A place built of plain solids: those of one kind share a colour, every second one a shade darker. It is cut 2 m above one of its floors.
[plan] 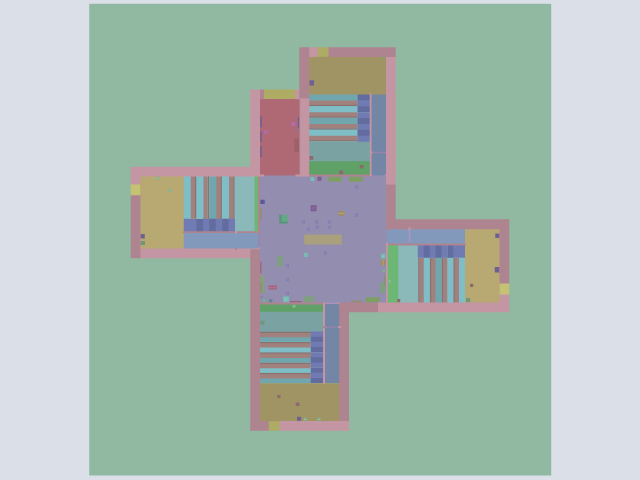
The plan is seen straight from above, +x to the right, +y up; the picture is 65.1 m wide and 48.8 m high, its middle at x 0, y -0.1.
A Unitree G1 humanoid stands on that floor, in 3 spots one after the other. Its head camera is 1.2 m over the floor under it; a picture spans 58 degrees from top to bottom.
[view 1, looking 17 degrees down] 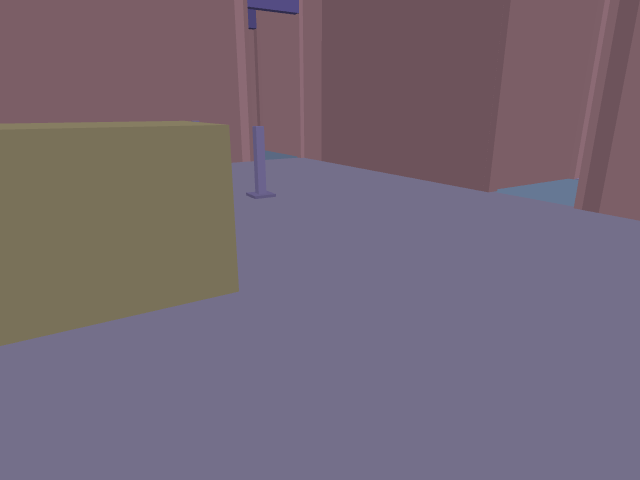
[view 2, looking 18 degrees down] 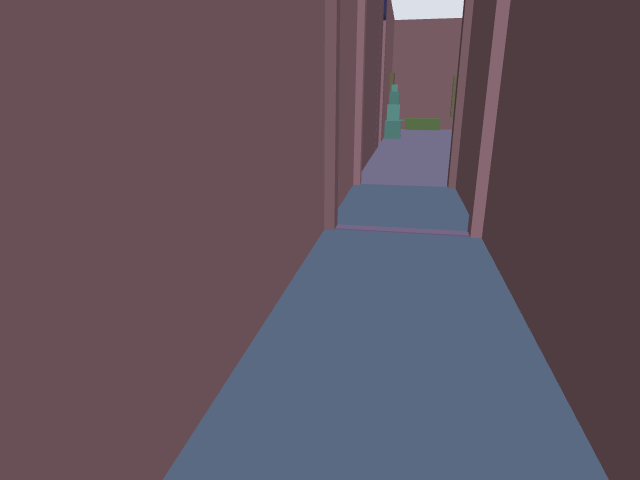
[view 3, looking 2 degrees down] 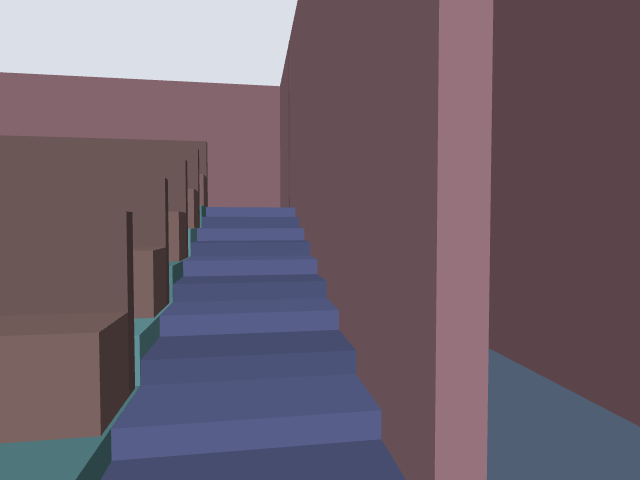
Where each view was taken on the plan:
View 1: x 1.23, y -3.15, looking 58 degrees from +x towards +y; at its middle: floor_atrium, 4.10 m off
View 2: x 5.97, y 12.85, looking -79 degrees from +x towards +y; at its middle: floor_screen_passage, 3.88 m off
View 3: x -0.33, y -16.15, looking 81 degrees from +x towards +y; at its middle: wall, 4.01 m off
